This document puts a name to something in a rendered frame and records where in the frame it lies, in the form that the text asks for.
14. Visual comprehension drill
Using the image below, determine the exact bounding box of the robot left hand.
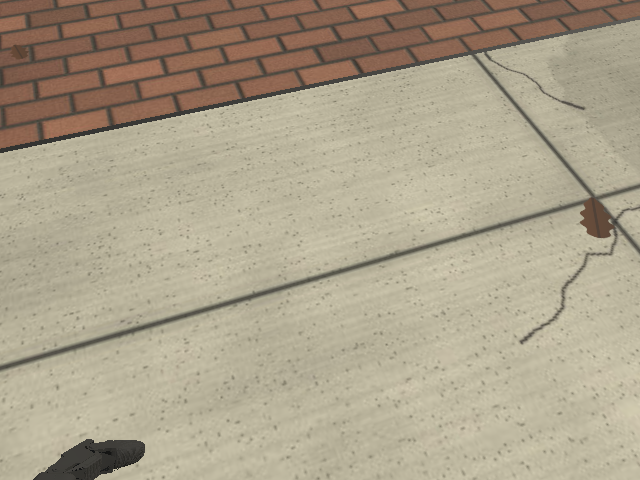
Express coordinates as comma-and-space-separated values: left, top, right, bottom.
33, 439, 145, 480

